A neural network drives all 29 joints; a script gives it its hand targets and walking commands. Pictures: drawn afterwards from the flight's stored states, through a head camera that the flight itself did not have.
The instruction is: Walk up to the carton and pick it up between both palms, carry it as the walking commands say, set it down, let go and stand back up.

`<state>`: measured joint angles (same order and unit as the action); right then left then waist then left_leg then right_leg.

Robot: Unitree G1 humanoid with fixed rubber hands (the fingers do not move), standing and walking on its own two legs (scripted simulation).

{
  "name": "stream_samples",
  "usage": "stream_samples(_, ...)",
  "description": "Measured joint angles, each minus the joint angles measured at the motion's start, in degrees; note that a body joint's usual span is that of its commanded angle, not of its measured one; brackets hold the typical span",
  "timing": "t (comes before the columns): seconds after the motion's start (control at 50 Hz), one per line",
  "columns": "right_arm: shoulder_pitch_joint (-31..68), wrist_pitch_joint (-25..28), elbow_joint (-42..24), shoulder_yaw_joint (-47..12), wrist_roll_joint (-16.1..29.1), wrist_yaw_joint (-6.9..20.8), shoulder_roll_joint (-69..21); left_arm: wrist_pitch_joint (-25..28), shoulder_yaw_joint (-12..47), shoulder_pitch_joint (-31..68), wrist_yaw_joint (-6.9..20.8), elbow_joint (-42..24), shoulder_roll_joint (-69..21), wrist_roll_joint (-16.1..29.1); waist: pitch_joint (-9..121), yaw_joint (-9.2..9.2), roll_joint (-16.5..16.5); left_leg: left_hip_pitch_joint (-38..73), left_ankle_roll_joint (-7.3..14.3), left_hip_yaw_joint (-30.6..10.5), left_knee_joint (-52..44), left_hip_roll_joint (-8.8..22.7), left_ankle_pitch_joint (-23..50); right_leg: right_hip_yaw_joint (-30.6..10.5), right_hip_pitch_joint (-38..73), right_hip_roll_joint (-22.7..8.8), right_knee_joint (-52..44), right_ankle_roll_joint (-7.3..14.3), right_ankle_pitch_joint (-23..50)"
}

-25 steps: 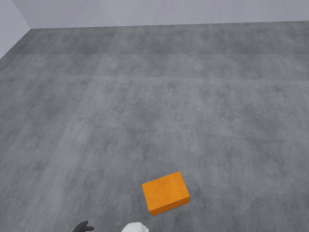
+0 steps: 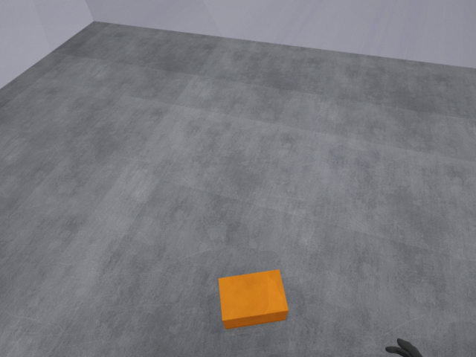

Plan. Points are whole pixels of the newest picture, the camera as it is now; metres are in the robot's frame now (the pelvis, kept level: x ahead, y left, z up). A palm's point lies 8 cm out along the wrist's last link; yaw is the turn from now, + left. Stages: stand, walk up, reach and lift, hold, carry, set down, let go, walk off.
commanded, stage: walk up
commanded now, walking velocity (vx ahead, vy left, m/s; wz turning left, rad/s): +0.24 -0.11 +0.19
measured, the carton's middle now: (252, 299) +0.40 +0.01 -0.69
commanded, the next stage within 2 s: none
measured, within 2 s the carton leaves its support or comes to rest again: neither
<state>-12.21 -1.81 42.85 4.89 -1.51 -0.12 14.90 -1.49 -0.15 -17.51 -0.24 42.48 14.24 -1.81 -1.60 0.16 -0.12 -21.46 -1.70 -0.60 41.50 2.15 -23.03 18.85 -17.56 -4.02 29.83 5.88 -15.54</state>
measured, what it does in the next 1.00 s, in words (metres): steps on the spot: left foot, then left foot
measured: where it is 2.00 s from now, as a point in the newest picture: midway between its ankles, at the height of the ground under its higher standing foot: outside the picture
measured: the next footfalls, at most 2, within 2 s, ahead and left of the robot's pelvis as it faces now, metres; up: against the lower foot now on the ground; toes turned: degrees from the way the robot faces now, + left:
left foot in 0.06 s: +0.04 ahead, +0.15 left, +0.00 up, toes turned +1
left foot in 0.60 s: +0.08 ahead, +0.12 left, +0.00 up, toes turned +7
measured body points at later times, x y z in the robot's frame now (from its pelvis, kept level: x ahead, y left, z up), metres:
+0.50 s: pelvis +0.04 -0.03 +0.00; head +0.07 -0.05 +0.45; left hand +0.11 +0.23 -0.11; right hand +0.17 -0.29 -0.13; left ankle +0.01 +0.12 -0.69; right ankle +0.05 -0.12 -0.73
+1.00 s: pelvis +0.02 -0.06 +0.00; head +0.04 -0.08 +0.45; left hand +0.06 +0.21 -0.11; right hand +0.15 -0.30 -0.13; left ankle +0.00 +0.09 -0.71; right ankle +0.03 -0.16 -0.73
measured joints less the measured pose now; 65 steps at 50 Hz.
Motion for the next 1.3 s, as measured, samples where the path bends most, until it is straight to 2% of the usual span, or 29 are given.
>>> stream_samples(0.06, -1.06, 0.9, 0.15, -0.04, -0.04, 0.0, -0.09, -0.44, -0.25, 0.03, 0.06, 0.06, 0.04, 0.0, -0.07, 0.0, 0.1, 4.13, 0.71, 0.12, -6.11, 0.43, 2.76, 0.21, -0.44, 0.06, 7.01, -0.63, -4.58)
stream_samples(0.1, -2.73, 0.52, 0.4, -0.67, -0.23, -0.02, -0.78, -1.38, -0.64, 0.7, 0.29, 0.05, 0.03, 0.02, -0.1, -0.07, -1.48, 5.11, 0.56, 0.27, -5.03, -0.31, 2.83, -3.83, -2.45, 0.18, 14.94, -1.54, -8.49)
stream_samples(0.14, -4.44, 0.37, 0.39, -0.73, -0.63, -0.24, -0.78, -1.46, -0.65, 1.48, 0.71, 0.0, 0.05, -0.01, -0.06, -0.03, -1.55, 6.2, 0.55, -0.01, -5.57, -0.22, 2.51, -7.44, -5.12, 0.43, 23.09, -2.34, -8.91)
stream_samples(0.18, -5.75, 0.38, 0.35, -0.73, -0.92, -0.24, -0.8, -1.3, -0.64, 1.99, 1.0, -0.04, 0.08, 0.01, 0.11, 0.03, -1.43, 7.15, 0.55, -0.22, -6.71, 0.1, 2.47, -9.92, -5.48, 0.39, 23.15, -2.69, -9.86)
stream_samples(0.22, -6.42, 0.78, 0.33, -0.74, -1.0, -0.24, -0.81, -1.12, -0.64, 2.27, 1.33, -0.08, 0.1, 0.01, 0.41, 0.09, -1.18, 7.02, 0.26, -0.23, -7.39, 0.55, 2.46, -11.6, -4.9, 0.44, 17.67, -2.91, -10.02)
stream_samples(0.24, -6.45, 0.87, 0.33, -0.74, -1.01, -0.24, -0.82, -0.93, -0.64, 2.39, 1.34, -0.1, 0.12, 0.06, 0.42, 0.12, -1.01, 6.74, -0.52, -0.23, -7.4, 0.83, 2.45, -11.76, -3.95, 0.43, 12.78, -2.93, -8.95)
stream_samples(0.26, -6.47, 0.95, 0.32, -0.74, -0.98, -0.24, -0.82, -0.64, -0.64, 2.5, 1.3, -0.11, 0.12, 0.16, 0.42, 0.12, -0.96, 6.47, -1.37, -0.21, -7.34, 0.95, 2.36, -11.77, -2.62, 0.38, 7.21, -2.97, -5.01)
stream_samples(0.28, -6.43, 0.98, 0.36, -0.73, -0.87, -0.24, -0.81, -0.31, -0.6, 2.63, 1.22, -0.06, 0.02, 0.16, 0.28, 0.05, -0.51, 6.18, -1.72, -0.3, -6.96, 1.21, 2.31, -11.44, -2.34, 0.51, 5.61, -3.45, -1.2)
stream_samples(0.36, -5.83, -0.29, 0.4, -0.73, 0.01, -0.25, -0.82, 0.85, -0.53, 2.59, 0.67, -0.02, -0.03, 0.04, 0.27, 0.12, -0.27, 1.23, -1.74, -0.14, 7.03, -0.99, -5.18, -9.91, -1.2, -0.92, 5.07, -3.7, -2.3)
stream_samples(0.42, -3.43, -0.93, 0.32, -0.73, 0.33, -0.17, -0.79, 0.86, -0.52, 2.06, -0.19, -0.03, -0.04, 0.05, 0.3, 0.05, -0.13, -1.58, -1.73, -0.28, 11.48, -1.89, -5.44, -8.92, 0.28, -1.6, 2.48, -3.7, -1.43)
stream_samples(0.52, 0.5, -1.18, 0.3, -0.73, 0.59, -0.08, -0.77, 0.85, -0.5, 2.01, -0.31, -0.03, -0.06, -0.25, 0.3, 0.0, -0.12, -2.11, -1.73, -0.34, 8.01, -1.76, -4.16, -7.58, 1.18, -1.68, 2.05, -3.7, -1.04)
stream_samples(0.56, 0.91, -0.65, 0.28, -0.73, 0.59, -0.08, -0.75, 0.71, -0.5, 2.0, -0.31, -0.02, -0.07, -0.23, 0.33, -0.03, -0.06, -0.9, -1.73, -0.39, 3.06, -1.53, 0.08, -6.74, 1.18, -1.65, 3.22, -3.71, -1.57)
stream_samples(0.6, 0.6, -0.04, 0.29, -0.73, 0.54, -0.08, -0.71, 0.33, -0.51, 1.99, -0.31, -0.02, -0.07, -0.12, 0.3, -0.05, 0.33, 1.82, -1.43, -0.45, -4.02, -0.81, 8.64, -5.61, 1.18, -1.49, 5.86, -3.96, -3.0)
stream_samples(0.62, 0.49, 0.15, 0.34, -0.76, 0.37, -0.07, -0.72, -0.05, -0.61, 1.99, -0.32, 0.03, -0.06, -0.11, 0.26, -0.04, 0.61, 2.88, -0.82, -0.5, -5.03, -0.2, 8.22, -5.23, 0.8, -1.27, 8.09, -4.08, -4.49)
stream_samples(0.66, 0.17, -0.13, 0.48, -0.86, -0.02, -0.06, -1.61, -1.79, -1.22, 2.09, -0.28, 0.09, 0.08, 0.03, 0.18, -0.08, -1.01, 3.15, 0.07, -0.48, -4.41, -0.75, 5.26, -7.72, -1.1, -0.87, 14.5, -4.09, -9.17)
stream_samples(0.72, 0.12, -0.38, 0.45, -0.9, -0.25, -0.06, -1.64, -2.87, -1.23, 1.91, 0.05, -0.02, 0.1, 0.36, 0.25, -0.01, -1.23, 3.48, 0.34, -0.53, -5.49, -0.32, 6.43, -10.59, -3.59, -0.05, 22.66, -4.09, -9.76)
stream_samples(0.76, 0.16, -0.14, 0.44, -0.9, -0.53, -0.06, -1.65, -2.82, -1.23, 1.89, 0.06, -0.06, 0.13, 0.36, 0.31, 0.03, -1.17, 3.15, 0.33, -0.48, -6.22, -0.2, 7.32, -12.1, -3.02, -0.05, 20.75, -4.09, -10.02)
stream_samples(0.82, 0.14, -0.38, 0.46, -0.91, -0.66, -0.06, -1.67, -2.82, -1.23, 1.76, 0.06, -0.09, 0.15, 0.37, 0.35, 0.09, -0.48, 1.8, -0.23, -0.45, -6.31, 0.28, 7.98, -13.32, 0.32, 0.4, 9.7, -4.1, -11.69)
stream_samples(0.84, 0.15, -0.64, 0.47, -0.9, -0.66, -0.06, -1.66, -2.76, -1.2, 1.54, 0.07, -0.08, 0.06, 0.37, 0.28, 0.06, 0.22, 1.52, -0.49, -0.56, -6.31, 0.84, 8.09, -13.16, 0.93, 0.98, 6.59, -4.11, -7.56)
stream_samples(0.86, -0.16, -0.86, 0.5, -0.9, -0.57, -0.06, -1.71, -2.55, -1.15, 1.3, 0.07, -0.04, 0.0, 0.36, 0.26, 0.03, 0.87, 1.52, -0.41, -0.74, -6.31, 1.19, 7.71, -12.94, 1.13, 1.38, 5.36, -4.15, -3.14)
stream_samples(0.88, -0.71, -1.07, 0.54, -0.9, -0.28, -0.06, -1.78, -2.37, -1.15, 1.1, 0.07, 0.01, 0.0, 0.25, 0.44, 0.03, 0.96, 1.52, -0.37, -0.72, -6.31, 0.91, 5.85, -12.82, 1.22, 1.29, 5.0, -4.16, -1.8)
stream_samples(0.92, -1.3, -1.55, 0.56, -0.9, -0.03, -0.06, -1.78, -2.0, -1.14, 0.92, 0.07, 0.0, 0.0, -0.32, 0.49, 0.07, 0.83, 1.24, -0.37, -0.67, -5.27, -0.24, 2.66, -12.67, 1.79, 0.91, 3.34, -4.16, -1.35)
stream_samples(0.96, -1.42, -1.62, 0.55, -0.89, -0.03, -0.07, -1.79, -1.2, -1.14, 0.92, 0.08, -0.02, 0.0, -0.69, 0.48, 0.07, 0.94, 0.53, -0.36, -0.68, -2.75, -1.2, 2.6, -12.56, 2.2, 0.81, 1.06, -4.16, -0.5)
stream_samples(1.06, -2.44, -0.86, 0.56, -0.89, -0.02, -0.06, -1.77, 0.09, -1.14, 1.06, 0.05, 0.01, -0.01, -0.93, 0.46, 0.03, 1.1, 0.59, -0.36, -0.75, 0.4, -1.67, 1.12, -10.44, 2.67, 0.84, -1.03, -4.16, 0.36)
stream_samples(1.1, -2.38, -0.22, 0.53, -0.89, -0.02, -0.06, -1.75, 0.15, -1.14, 1.02, 0.05, 0.02, -0.02, -0.83, 0.33, -0.01, 1.14, 1.84, -0.36, -0.8, -1.25, -1.66, 1.15, -9.5, 2.66, 0.87, -0.3, -4.16, -0.15)
stream_samples(1.16, -2.28, 0.62, 0.55, -1.02, 0.02, -0.06, -1.78, 0.11, -1.14, 1.0, 0.05, 0.04, -0.02, -0.52, 0.31, 0.0, 1.2, 5.82, -0.08, -0.83, -8.28, -1.06, 8.21, -8.36, 2.59, 1.02, 2.64, -4.38, -2.02)
stream_samples(1.18, -2.25, 0.81, 0.56, -1.22, 0.02, -0.06, -1.93, -0.19, -1.14, 1.02, 0.05, 0.07, -0.03, -0.33, 0.31, -0.01, 0.68, 6.4, 0.35, -0.79, -8.33, -1.14, 6.76, -8.65, 2.45, 0.95, 4.15, -4.4, -3.5)
stream_samples(1.24, -2.21, 0.78, 0.6, -1.3, 0.02, -0.61, -1.98, -1.76, -1.27, 1.22, 0.09, 0.1, -0.04, -0.24, 0.19, -0.08, 0.43, 6.83, 1.07, -0.97, -8.44, -0.06, 4.97, -10.91, -1.73, 2.11, 18.02, -4.4, -11.37)
stream_samples(1.3, -2.62, 0.35, 0.58, -1.32, -0.01, -0.96, -2.0, -2.18, -1.26, 1.55, 0.36, 0.02, -0.01, -0.22, 0.17, 0.0, 0.16, 6.77, 0.89, -0.87, -8.53, 1.15, 5.2, -13.38, -3.96, 2.2, 24.75, -4.4, -11.51)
